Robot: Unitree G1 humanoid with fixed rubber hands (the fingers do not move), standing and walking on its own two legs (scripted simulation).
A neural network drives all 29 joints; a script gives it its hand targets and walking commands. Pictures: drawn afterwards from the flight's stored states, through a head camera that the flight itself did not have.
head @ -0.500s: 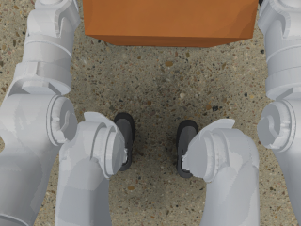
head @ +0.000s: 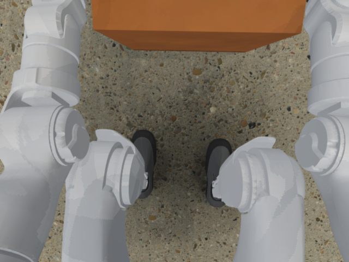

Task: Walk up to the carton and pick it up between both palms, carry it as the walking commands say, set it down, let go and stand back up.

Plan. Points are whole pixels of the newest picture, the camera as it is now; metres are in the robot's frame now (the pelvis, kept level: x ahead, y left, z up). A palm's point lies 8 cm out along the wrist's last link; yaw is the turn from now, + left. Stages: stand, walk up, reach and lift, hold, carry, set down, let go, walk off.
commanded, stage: set down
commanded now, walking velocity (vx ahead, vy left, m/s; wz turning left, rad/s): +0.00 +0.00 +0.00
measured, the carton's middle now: out of the picture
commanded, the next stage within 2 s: none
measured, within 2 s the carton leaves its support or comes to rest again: neither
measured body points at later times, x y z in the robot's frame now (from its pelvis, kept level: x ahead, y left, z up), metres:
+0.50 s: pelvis +0.00 +0.00 +0.00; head +0.37 +0.00 +0.25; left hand +0.57 +0.19 -0.16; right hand +0.58 -0.19 -0.16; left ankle +0.12 +0.11 -0.33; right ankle +0.10 -0.11 -0.33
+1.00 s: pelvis +0.00 +0.00 +0.00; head +0.37 +0.00 +0.24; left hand +0.56 +0.22 -0.17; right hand +0.56 -0.20 -0.17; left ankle +0.12 +0.11 -0.33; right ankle +0.10 -0.11 -0.33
